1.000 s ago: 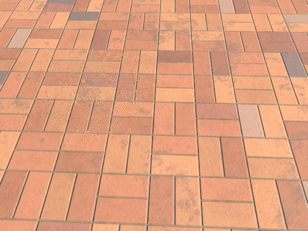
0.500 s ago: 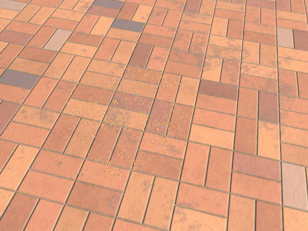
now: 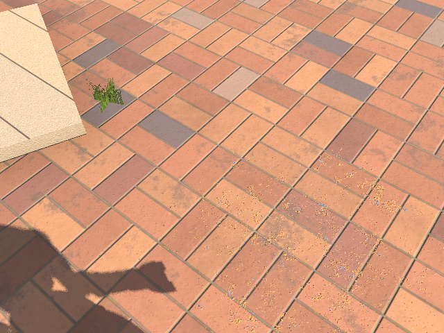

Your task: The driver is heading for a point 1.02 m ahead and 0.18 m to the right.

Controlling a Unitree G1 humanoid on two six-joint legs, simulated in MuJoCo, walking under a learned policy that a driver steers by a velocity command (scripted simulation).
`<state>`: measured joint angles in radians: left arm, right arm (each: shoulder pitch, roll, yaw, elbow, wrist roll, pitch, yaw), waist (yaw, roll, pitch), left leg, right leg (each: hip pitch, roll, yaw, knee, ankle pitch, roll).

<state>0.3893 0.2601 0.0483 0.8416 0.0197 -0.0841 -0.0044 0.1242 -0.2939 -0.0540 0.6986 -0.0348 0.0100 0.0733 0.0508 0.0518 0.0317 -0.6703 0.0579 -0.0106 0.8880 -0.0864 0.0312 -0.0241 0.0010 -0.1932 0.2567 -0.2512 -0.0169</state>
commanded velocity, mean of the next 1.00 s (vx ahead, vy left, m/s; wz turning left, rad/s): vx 0.50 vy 0.00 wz -0.12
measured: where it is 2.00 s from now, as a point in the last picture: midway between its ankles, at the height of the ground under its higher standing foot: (278, 186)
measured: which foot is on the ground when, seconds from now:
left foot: up 0.00-0.14, down 0.16-0.74, up 0.76-1.00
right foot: down 0.00-0.18, up 0.20-0.70, down 0.72-1.00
